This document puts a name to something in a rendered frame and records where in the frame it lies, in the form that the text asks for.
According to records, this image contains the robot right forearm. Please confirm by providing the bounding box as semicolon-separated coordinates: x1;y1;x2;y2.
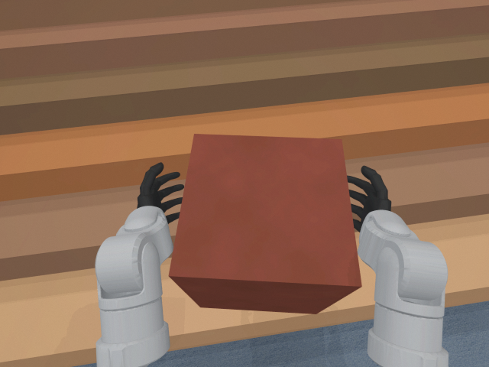
358;210;449;367

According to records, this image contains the carton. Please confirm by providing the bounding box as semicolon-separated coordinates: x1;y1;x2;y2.
169;134;362;314

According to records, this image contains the robot left forearm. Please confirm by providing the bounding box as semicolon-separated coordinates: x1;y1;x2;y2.
95;206;173;367

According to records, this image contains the left robot hand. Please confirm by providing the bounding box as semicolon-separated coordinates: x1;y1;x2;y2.
137;162;184;224

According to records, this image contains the right robot hand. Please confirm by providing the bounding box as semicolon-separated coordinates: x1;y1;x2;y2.
347;166;391;232

